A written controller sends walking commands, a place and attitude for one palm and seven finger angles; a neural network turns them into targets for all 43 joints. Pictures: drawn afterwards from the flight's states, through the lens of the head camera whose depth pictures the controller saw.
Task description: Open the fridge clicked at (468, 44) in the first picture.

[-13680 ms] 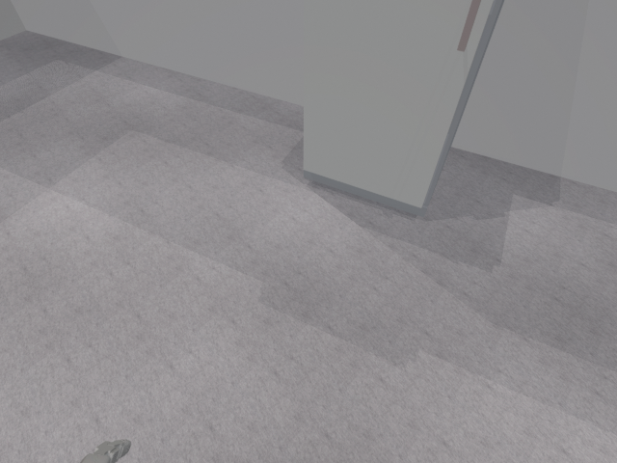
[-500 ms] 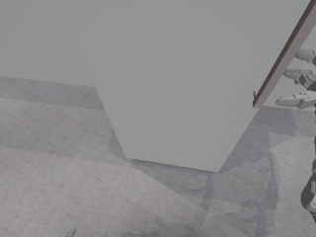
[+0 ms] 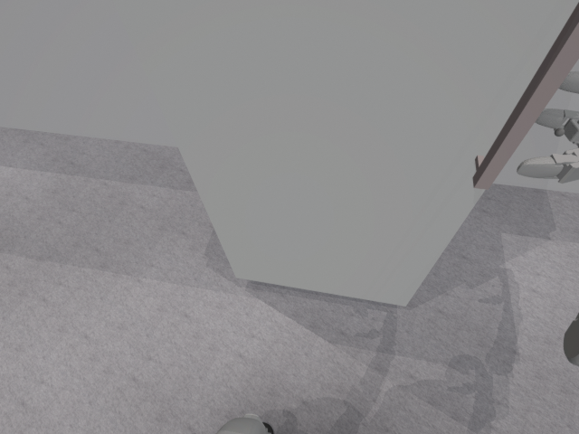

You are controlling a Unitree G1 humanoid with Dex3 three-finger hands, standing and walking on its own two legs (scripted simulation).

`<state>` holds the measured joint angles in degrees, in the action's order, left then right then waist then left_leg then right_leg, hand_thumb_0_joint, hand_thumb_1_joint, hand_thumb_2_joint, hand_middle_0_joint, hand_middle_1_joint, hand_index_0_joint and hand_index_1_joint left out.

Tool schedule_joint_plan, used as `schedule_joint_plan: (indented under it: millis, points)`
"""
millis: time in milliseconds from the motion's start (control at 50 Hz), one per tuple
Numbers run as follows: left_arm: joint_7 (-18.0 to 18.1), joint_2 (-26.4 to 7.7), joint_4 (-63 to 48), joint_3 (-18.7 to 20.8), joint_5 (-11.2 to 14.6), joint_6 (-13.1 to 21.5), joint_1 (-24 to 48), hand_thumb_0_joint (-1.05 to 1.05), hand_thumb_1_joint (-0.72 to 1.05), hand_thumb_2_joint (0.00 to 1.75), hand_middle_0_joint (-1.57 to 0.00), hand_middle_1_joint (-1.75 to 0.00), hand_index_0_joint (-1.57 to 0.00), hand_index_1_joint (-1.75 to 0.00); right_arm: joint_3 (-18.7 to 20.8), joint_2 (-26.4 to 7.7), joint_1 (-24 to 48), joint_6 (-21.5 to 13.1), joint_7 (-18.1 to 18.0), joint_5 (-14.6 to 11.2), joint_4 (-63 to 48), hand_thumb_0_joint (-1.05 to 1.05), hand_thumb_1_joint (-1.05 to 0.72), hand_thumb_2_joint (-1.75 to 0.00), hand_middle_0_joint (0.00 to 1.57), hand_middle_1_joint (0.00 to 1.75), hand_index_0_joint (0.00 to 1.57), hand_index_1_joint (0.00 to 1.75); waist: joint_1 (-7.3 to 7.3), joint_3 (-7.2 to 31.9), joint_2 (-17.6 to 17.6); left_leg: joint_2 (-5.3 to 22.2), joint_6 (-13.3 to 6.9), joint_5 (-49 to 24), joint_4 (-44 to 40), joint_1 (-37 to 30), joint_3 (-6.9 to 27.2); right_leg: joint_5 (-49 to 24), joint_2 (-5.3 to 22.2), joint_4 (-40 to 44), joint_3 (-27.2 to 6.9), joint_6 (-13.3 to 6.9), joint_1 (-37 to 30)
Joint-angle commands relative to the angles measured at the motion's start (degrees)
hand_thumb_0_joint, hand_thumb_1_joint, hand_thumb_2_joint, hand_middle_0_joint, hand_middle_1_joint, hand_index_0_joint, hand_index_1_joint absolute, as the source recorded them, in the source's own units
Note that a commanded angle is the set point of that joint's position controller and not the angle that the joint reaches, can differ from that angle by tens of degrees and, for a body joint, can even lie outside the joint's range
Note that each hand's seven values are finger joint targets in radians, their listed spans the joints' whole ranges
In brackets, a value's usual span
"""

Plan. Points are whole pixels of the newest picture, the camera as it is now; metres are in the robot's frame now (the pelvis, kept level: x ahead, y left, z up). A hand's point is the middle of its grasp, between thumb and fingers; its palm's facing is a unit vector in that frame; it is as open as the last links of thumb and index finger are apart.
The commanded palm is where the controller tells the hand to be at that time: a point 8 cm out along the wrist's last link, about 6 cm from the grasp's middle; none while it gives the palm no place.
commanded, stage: slide the fingers in behind the handle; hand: right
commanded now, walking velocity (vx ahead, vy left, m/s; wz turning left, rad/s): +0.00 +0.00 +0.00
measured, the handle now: (532, 87) +0.53 -0.20 +0.19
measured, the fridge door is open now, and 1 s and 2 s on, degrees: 0 0 0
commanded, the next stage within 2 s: move the hooked fingers beside the handle in 0.34 s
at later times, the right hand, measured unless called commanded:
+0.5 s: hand (553, 140) +0.48 -0.23 +0.15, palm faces +0.08 +1.00 +0.00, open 14.4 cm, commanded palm +0.46 -0.27 +0.15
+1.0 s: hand (558, 146) +0.47 -0.23 +0.15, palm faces +0.07 +1.00 +0.00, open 14.0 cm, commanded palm +0.45 -0.29 +0.15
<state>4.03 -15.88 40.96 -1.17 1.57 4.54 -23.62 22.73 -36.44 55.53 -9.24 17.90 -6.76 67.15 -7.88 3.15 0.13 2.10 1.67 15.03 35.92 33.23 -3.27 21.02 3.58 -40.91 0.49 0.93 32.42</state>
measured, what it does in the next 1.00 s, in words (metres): stands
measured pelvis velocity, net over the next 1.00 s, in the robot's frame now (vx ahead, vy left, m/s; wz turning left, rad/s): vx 0.00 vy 0.00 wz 0.01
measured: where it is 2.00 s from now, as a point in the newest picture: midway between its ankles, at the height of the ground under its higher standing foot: outside the picture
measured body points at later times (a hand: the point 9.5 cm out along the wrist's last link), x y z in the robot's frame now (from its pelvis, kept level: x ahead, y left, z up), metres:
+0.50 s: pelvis +0.01 +0.00 +0.00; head +0.07 -0.01 +0.45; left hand +0.06 +0.28 -0.11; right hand +0.47 -0.29 +0.15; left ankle +0.02 +0.14 -0.72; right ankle -0.02 -0.12 -0.72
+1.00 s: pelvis +0.00 +0.00 +0.00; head +0.06 +0.00 +0.45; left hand +0.05 +0.28 -0.10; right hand +0.46 -0.29 +0.15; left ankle +0.02 +0.14 -0.72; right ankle -0.02 -0.12 -0.72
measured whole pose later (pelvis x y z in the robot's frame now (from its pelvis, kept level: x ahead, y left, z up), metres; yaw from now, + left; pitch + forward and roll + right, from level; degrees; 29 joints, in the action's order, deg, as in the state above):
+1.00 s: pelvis +0.00 +0.00 +0.00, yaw +1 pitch +9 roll +1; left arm 4.3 -15.6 38.9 -1.4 2.6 3.8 -20.6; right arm 23.6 -31.9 46.9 -8.1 17.6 -8.3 59.5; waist -5.9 3.3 0.4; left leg 2.0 1.5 15.4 35.1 28.8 -2.4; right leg 20.8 3.6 -38.5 1.4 1.1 26.8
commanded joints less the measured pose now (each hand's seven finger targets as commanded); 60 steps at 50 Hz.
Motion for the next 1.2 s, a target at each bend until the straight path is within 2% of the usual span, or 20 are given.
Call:
schedule_joint_plan:
  millis: [0, 60, 180, 220, 300, 360, 400, 460, 500, 560, 600, 660, 720, 760, 800, 840, 860, 920, 1000, 1180]
  points:
    - [0.9, -10.9, -3.8, 3.7, 0.0, 1.4, -6.2, 0.00, 0.90, 0.90, -0.20, -0.30, -0.20, -0.30, 1.1, -13.5, 27.2, -4.1, 0.7, -1.1, -13.9, 0.00, 0.50, -0.30, 0.30, 1.20, 0.30, 1.20, -0.75, 23.4, 6.2, -3.0, -2.4, -15.7, -1.9, -11.7, 1.0, -19.6, -1.8, 4.8, -1.4, -1.0, -11.7]
    - [0.6, -10.5, -4.2, 3.9, 0.1, 1.4, -5.6, 0.00, 0.90, 0.90, -0.20, -0.30, -0.20, -0.30, 0.6, -11.7, 25.0, -4.2, 0.6, -1.6, -16.6, 0.00, 0.50, -0.30, 0.30, 1.20, 0.30, 1.20, 0.14, 24.6, 8.8, -3.1, -2.4, -16.5, -1.8, -11.4, 0.8, -22.1, -1.6, 4.7, -1.4, -0.7, -14.2]
    - [0.7, -10.6, -4.8, 3.8, 0.3, 1.2, -4.8, 0.00, 0.90, 0.90, -0.20, -0.30, -0.20, -0.30, 1.6, -12.8, 22.7, -3.4, 0.3, -1.8, -17.3, 0.00, 0.50, -0.30, 0.30, 1.20, 0.30, 1.20, 0.68, 22.3, 6.4, -3.0, -2.4, -16.4, -2.1, -13.7, 1.0, -19.4, -1.9, 5.6, -0.8, -1.1, -11.2]
    - [0.7, -10.1, -5.2, 3.8, 0.5, 1.2, -4.2, 0.00, 0.90, 0.90, -0.20, -0.30, -0.20, -0.30, -0.6, -9.9, 22.6, -3.1, 0.4, -1.8, -18.5, 0.00, 0.50, -0.30, 0.30, 1.20, 0.30, 1.20, 0.24, 22.2, 6.8, -3.0, -2.3, -16.6, -2.2, -13.2, 1.0, -19.6, -1.9, 5.5, -0.6, -1.2, -12.1]
    - [0.8, -10.3, -5.7, 3.9, 0.7, 1.1, -3.5, 0.00, 0.90, 0.90, -0.20, -0.30, -0.20, -0.30, -0.4, -9.5, 20.7, -2.6, 0.2, -2.6, -21.0, 0.00, 0.50, -0.30, 0.30, 1.20, 0.30, 1.20, 1.07, 23.1, 6.2, -3.0, -2.5, -17.8, -2.1, -14.7, 0.9, -20.9, -1.9, 5.6, -0.5, -1.1, -13.0]
    - [0.7, -9.7, -5.6, 3.8, 0.8, 1.2, -2.9, 0.00, 0.90, 0.90, -0.20, -0.30, -0.20, -0.30, -2.4, -6.0, 19.6, -1.7, -0.2, -2.9, -20.4, 0.00, 0.50, -0.30, 0.30, 1.20, 0.30, 1.20, 0.70, 20.8, 5.8, -3.0, -2.4, -18.2, -2.4, -13.7, 0.7, -21.8, -1.8, 5.6, -0.5, -1.0, -13.4]
    - [0.9, -10.0, -5.3, 3.9, 0.8, 1.1, -2.8, 0.00, 0.90, 0.90, -0.20, -0.30, -0.20, -0.30, -1.8, -7.3, 21.7, -1.7, -0.9, -2.5, -21.9, 0.00, 0.50, -0.30, 0.30, 1.20, 0.30, 1.20, 0.50, 20.8, 5.4, -2.9, -2.4, -18.1, -2.3, -13.4, 0.6, -22.1, -1.8, 5.6, -0.8, -1.1, -13.8]
    - [0.7, -9.6, -5.0, 3.8, 0.7, 1.4, -2.6, 0.00, 0.90, 0.90, -0.20, -0.30, -0.20, -0.30, -3.4, -4.7, 22.2, -1.4, -1.6, -2.2, -20.9, 0.00, 0.50, -0.30, 0.30, 1.20, 0.30, 1.20, 0.06, 20.3, 5.3, -2.8, -2.4, -17.7, -2.4, -12.8, 0.5, -21.6, -1.9, 5.7, -0.9, -1.0, -14.1]
    - [0.7, -9.7, -5.3, 3.9, 0.6, 1.3, -2.3, 0.00, 0.90, 0.90, -0.20, -0.30, -0.20, -0.30, -2.1, -6.6, 21.2, -1.7, -1.7, -1.9, -22.1, 0.00, 0.50, -0.30, 0.30, 1.20, 0.30, 1.20, 0.92, 22.6, 6.8, -2.7, -2.6, -19.7, -1.9, -14.2, 0.9, -23.7, -2.1, 5.1, -0.5, -1.1, -15.1]
    - [0.7, -9.4, -5.4, 3.8, 0.7, 1.3, -1.8, 0.00, 0.90, 0.90, -0.20, -0.30, -0.20, -0.30, -1.7, -6.4, 20.2, -1.8, -1.2, -2.3, -21.9, 0.00, 0.50, -0.30, 0.30, 1.20, 0.30, 1.20, 1.24, 22.4, 5.9, -2.7, -2.5, -21.3, -1.8, -15.2, 0.8, -25.0, -2.0, 5.2, -0.5, -1.0, -14.9]
    - [0.8, -9.8, -5.7, 3.8, 0.7, 1.1, -1.8, 0.00, 0.90, 0.90, -0.20, -0.30, -0.20, -0.30, 0.1, -8.9, 19.2, -2.0, -0.9, -2.6, -22.4, 0.00, 0.50, -0.30, 0.30, 1.20, 0.30, 1.20, 1.87, 23.5, 4.1, -2.6, -2.6, -23.1, -1.5, -17.3, 0.9, -26.1, -2.1, 5.2, -0.4, -1.1, -14.3]
    - [0.8, -9.2, -6.1, 3.6, 1.0, 1.1, -0.9, 0.00, 0.90, 0.90, -0.20, -0.30, -0.20, -0.30, -1.9, -5.6, 18.7, -1.8, -0.7, -3.1, -22.8, 0.00, 0.50, -0.30, 0.30, 1.20, 0.30, 1.20, 1.63, 21.7, 5.1, -2.7, -2.4, -22.6, -1.7, -16.5, 0.6, -26.3, -2.0, 5.5, -0.4, -0.9, -14.7]
    - [1.1, -9.6, -6.2, 3.5, 0.9, 0.8, -0.8, 0.00, 0.90, 0.90, -0.20, -0.30, -0.20, -0.30, 1.0, -9.7, 20.4, -1.9, -1.3, -3.0, -22.4, 0.00, 0.50, -0.30, 0.30, 1.20, 0.30, 1.20, 1.93, 21.4, 4.1, -2.5, -2.5, -21.1, -2.1, -17.2, 0.9, -22.9, -2.3, 6.3, -0.3, -1.1, -13.0]
    - [1.0, -9.0, -6.5, 3.3, 0.9, 1.1, -0.3, 0.00, 0.90, 0.90, -0.20, -0.30, -0.20, -0.30, -0.9, -7.0, 20.0, -2.2, -1.6, -2.7, -23.2, 0.00, 0.50, -0.30, 0.30, 1.20, 0.30, 1.20, 1.83, 21.1, 6.0, -2.6, -2.4, -20.9, -2.1, -16.8, 0.9, -23.1, -2.4, 6.2, -0.1, -1.0, -13.8]
    - [1.1, -9.7, -6.2, 3.4, 0.7, 0.9, -0.8, 0.00, 0.90, 0.90, -0.20, -0.30, -0.20, -0.30, 2.9, -11.8, 18.4, -2.8, -2.0, -2.4, -22.7, 0.00, 0.50, -0.30, 0.30, 1.20, 0.30, 1.20, 2.66, 22.1, 4.9, -2.5, -2.6, -21.7, -1.9, -18.1, 1.1, -23.7, -2.3, 6.0, 0.1, -1.1, -13.4]
    - [1.0, -9.4, -6.4, 3.4, 0.7, 0.9, -0.8, 0.00, 0.90, 0.90, -0.20, -0.30, -0.20, -0.30, 3.1, -11.6, 17.2, -2.9, -1.7, -2.4, -22.0, 0.00, 0.50, -0.30, 0.30, 1.20, 0.30, 1.20, 2.84, 23.4, 3.8, -2.5, -2.4, -23.3, -1.8, -19.6, 1.3, -24.4, -2.4, 6.1, 0.2, -1.2, -13.0]
    - [1.0, -9.3, -6.5, 3.3, 1.0, 0.9, -0.5, 0.00, 0.90, 0.90, -0.20, -0.30, -0.20, -0.30, 1.5, -9.8, 16.5, -2.6, -1.2, -2.6, -20.5, 0.00, 0.50, -0.30, 0.30, 1.20, 0.30, 1.20, 2.31, 21.3, 3.4, -2.5, -2.3, -22.3, -2.0, -18.7, 1.2, -22.6, -2.4, 6.3, 0.6, -1.1, -12.1]
    - [1.1, -10.0, -6.7, 3.3, 1.0, 0.8, -0.5, 0.00, 0.90, 0.90, -0.20, -0.30, -0.20, -0.30, 3.5, -13.6, 17.2, -2.9, -0.5, -2.5, -20.5, 0.00, 0.50, -0.30, 0.30, 1.20, 0.30, 1.20, 2.69, 21.2, 3.5, -2.3, -2.3, -20.3, -2.4, -19.0, 1.6, -19.7, -2.5, 6.8, 0.6, -1.3, -11.0]
    - [1.5, -10.3, -6.4, 3.1, 1.2, 0.8, -0.7, 0.00, 0.90, 0.90, -0.20, -0.30, -0.20, -0.30, 3.1, -13.9, 18.2, -3.2, 0.7, -2.9, -18.0, 0.00, 0.50, -0.30, 0.30, 1.20, 0.30, 1.20, 1.66, 18.0, 2.8, -2.4, -2.2, -17.1, -3.0, -17.1, 1.7, -16.2, -2.5, 6.9, 0.6, -1.4, -9.5]
    - [1.8, -10.7, -5.9, 3.2, 1.2, 1.3, -1.5, 0.00, 0.90, 0.90, -0.20, -0.30, -0.20, -0.30, 1.8, -13.6, 20.8, -3.4, 2.5, -3.5, -16.8, 0.00, 0.50, -0.30, 0.30, 1.20, 0.30, 1.20, 0.98, 19.3, 5.0, -2.4, -2.2, -12.6, -3.2, -14.0, 1.7, -13.5, -2.4, 6.8, -0.3, -1.3, -9.9]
